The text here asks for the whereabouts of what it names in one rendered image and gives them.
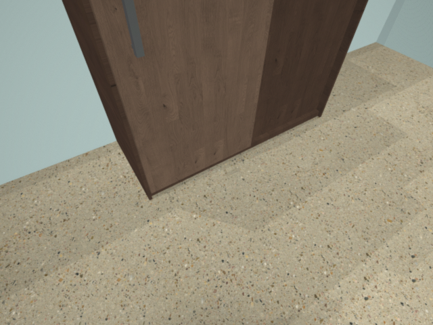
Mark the handle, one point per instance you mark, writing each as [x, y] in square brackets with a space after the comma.
[133, 26]

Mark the wardrobe door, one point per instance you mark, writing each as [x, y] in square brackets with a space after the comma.
[191, 100]
[303, 42]

